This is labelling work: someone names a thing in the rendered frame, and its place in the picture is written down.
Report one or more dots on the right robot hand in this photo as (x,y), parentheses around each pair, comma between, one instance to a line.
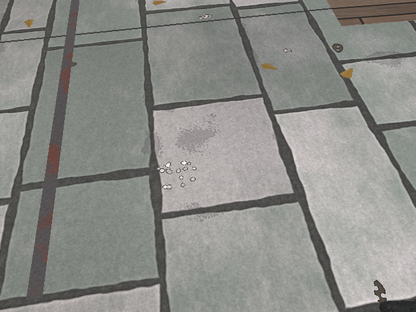
(398,306)

